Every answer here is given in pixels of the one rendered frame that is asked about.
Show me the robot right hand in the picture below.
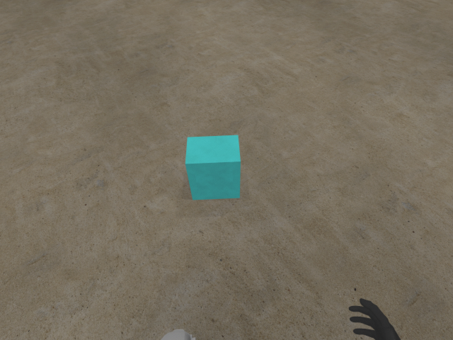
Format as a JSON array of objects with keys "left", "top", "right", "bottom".
[{"left": 349, "top": 298, "right": 401, "bottom": 340}]

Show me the carton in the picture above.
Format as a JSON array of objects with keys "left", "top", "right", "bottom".
[{"left": 185, "top": 135, "right": 241, "bottom": 200}]

